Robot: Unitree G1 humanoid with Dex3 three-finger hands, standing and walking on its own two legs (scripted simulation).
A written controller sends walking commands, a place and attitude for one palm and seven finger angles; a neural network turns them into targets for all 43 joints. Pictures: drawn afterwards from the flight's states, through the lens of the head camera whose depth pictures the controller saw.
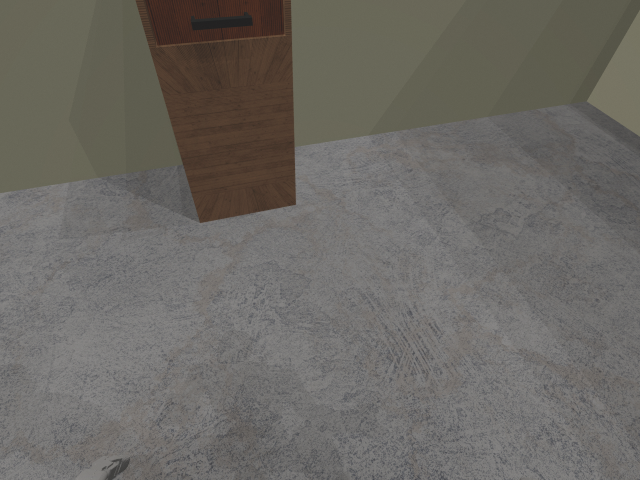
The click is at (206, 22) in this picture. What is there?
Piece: drawer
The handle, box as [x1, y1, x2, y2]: [191, 12, 252, 29]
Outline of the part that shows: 251,16 246,12 244,12 243,16 195,19 193,16 191,16 191,23 193,29 252,25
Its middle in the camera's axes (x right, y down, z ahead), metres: -0.29 -0.64 +1.13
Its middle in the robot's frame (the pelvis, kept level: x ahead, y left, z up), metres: +1.27 +0.36 +0.06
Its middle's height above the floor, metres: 0.82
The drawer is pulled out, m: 0.00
